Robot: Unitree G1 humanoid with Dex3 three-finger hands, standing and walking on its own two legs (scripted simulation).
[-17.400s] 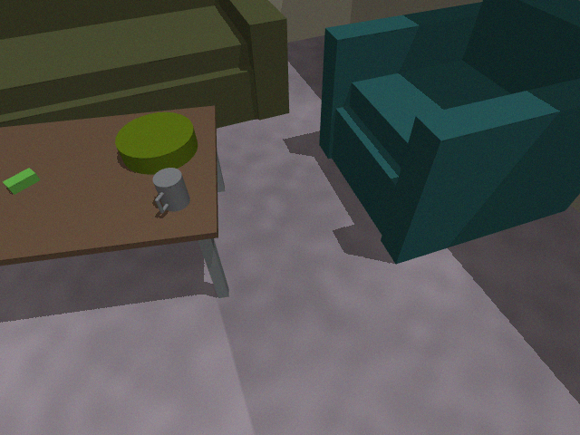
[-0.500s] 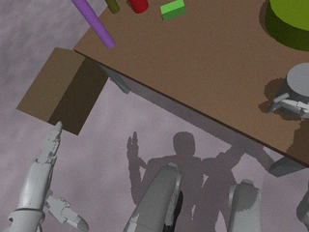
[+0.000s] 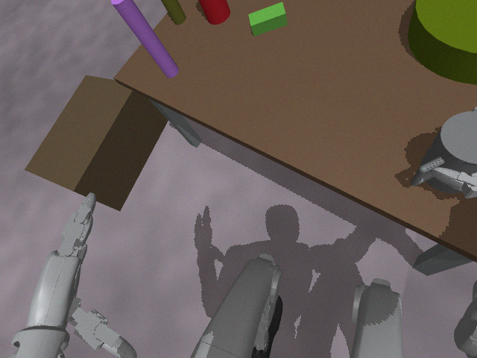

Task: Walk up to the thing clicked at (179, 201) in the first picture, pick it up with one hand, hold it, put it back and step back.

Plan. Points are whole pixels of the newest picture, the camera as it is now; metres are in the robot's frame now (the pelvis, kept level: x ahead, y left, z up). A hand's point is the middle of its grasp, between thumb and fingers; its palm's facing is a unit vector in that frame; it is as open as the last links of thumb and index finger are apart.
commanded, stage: settle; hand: right
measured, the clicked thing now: (451, 160) +0.47 -0.20 -0.06
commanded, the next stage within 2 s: lift in 0.66 s
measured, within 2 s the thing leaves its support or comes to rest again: leaves its support in 0.06 s
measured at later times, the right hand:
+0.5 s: hand out of the picture +0.48 -0.24 +0.01, palm faces +0.22 +0.98 +0.00, open 11.6 cm
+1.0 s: hand out of the picture +0.47 -0.23 +0.04, palm faces +0.23 +0.97 +0.00, open 11.7 cm
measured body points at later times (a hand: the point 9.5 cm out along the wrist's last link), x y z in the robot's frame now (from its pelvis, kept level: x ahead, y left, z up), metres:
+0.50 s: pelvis +0.01 +0.00 +0.04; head +0.17 -0.08 +0.46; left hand +0.19 +0.26 +0.12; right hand +0.46 -0.29 +0.01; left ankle +0.08 +0.14 -0.53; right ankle +0.06 -0.14 -0.53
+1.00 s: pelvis +0.02 +0.00 +0.07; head +0.16 -0.07 +0.49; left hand +0.19 +0.26 +0.13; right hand +0.45 -0.28 +0.05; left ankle +0.08 +0.14 -0.53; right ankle +0.06 -0.14 -0.53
